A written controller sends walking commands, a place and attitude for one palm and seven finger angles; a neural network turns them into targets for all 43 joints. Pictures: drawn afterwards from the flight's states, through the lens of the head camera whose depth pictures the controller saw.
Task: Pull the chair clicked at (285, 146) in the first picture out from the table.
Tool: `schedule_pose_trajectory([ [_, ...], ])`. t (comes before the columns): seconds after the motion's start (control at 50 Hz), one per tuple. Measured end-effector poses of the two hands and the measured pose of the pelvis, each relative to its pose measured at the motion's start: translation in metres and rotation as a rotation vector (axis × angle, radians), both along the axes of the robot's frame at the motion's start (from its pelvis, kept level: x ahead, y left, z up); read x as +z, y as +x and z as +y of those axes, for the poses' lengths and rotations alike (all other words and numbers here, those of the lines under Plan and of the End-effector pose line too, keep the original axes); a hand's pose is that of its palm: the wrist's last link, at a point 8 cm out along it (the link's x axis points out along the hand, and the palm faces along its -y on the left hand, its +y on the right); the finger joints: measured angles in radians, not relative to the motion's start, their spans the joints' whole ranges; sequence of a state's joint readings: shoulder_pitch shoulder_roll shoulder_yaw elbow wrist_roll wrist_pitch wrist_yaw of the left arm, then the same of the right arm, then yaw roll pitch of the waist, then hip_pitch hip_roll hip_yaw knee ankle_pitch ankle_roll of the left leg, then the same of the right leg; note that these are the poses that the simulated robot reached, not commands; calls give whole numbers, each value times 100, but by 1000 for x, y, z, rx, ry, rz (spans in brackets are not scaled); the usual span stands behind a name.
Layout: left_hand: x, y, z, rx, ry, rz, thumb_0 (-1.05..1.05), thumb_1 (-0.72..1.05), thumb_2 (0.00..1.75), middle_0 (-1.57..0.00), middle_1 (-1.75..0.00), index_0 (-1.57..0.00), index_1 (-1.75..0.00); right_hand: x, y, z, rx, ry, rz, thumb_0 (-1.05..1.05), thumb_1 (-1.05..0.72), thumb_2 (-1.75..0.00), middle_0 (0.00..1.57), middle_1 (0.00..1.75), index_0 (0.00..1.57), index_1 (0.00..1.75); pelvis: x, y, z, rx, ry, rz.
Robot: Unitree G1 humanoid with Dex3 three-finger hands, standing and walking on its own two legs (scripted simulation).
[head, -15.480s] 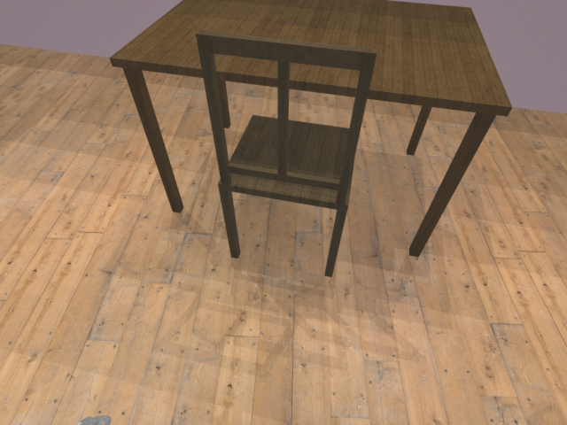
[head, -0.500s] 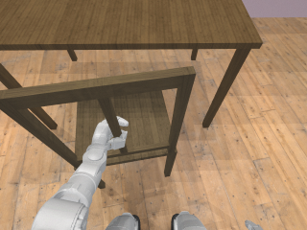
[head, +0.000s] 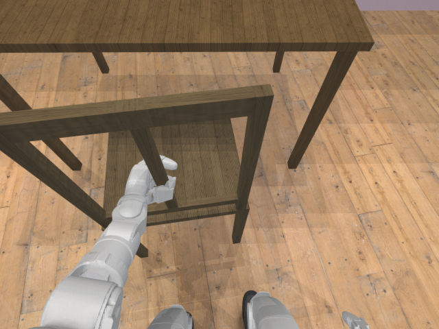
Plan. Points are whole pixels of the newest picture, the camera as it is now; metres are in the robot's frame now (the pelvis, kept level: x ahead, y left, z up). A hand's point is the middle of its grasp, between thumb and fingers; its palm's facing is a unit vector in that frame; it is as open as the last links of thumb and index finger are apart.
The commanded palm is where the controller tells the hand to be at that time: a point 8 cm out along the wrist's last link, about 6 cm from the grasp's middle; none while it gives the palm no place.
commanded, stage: step backward, pulling the chair out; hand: left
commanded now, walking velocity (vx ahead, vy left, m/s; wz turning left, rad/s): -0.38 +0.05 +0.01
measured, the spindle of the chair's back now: (159, 175) +0.41 +0.13 -0.05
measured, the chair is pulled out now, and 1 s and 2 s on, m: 0.22 0.28 0.35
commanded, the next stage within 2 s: none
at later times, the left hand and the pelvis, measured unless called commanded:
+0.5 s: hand (163, 209) +0.33 +0.12 -0.06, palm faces -0.02 -0.98 -0.19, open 5.7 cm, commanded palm +0.34 +0.17 -0.05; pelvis -0.04 +0.00 +0.00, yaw +0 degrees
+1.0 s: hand (161, 214) +0.32 +0.12 -0.06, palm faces -0.04 -0.98 -0.20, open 5.7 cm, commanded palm +0.33 +0.18 -0.05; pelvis -0.05 +0.01 +0.00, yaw -1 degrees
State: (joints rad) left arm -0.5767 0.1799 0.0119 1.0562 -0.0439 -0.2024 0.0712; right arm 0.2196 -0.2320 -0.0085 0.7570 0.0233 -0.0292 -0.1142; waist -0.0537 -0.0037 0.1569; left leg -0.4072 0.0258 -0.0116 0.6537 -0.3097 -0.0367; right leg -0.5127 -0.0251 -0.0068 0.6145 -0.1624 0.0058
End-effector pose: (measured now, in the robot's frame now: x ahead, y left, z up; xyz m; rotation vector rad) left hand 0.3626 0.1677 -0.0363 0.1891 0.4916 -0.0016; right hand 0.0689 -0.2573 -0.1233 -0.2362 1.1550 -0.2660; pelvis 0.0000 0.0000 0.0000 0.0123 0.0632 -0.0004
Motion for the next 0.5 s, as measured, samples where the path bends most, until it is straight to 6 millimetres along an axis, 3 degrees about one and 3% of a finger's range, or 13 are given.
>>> schedule_pose_trajectory([
  [0.08,0,-6,-1,20,5,0,5,61,78,-30,-119,-49,-144,-4,-5,2,-24,23,-22,0,-90,-90,20,30,20,30,-2,-9,-4,8,-10,0],
  [0.24,1,-26,2,2,-2,6,5,62,76,-28,-119,-49,-144,5,-28,-2,-22,-31,-20,0,-90,-90,20,30,20,30,0,-26,9,0,-1,-5],
  [0.42,0,-43,4,16,14,-8,5,60,78,-30,-120,-49,-144,-2,-43,-2,-28,-2,-14,0,-90,-90,20,30,20,30,-3,-37,-2,-7,-8,-9],
  [0.5,1,-49,5,29,10,1,5,61,78,-30,-119,-49,-144,1,-51,-6,-39,-16,-18,0,-90,-90,20,30,20,30,0,-43,3,1,-5,-5],
])
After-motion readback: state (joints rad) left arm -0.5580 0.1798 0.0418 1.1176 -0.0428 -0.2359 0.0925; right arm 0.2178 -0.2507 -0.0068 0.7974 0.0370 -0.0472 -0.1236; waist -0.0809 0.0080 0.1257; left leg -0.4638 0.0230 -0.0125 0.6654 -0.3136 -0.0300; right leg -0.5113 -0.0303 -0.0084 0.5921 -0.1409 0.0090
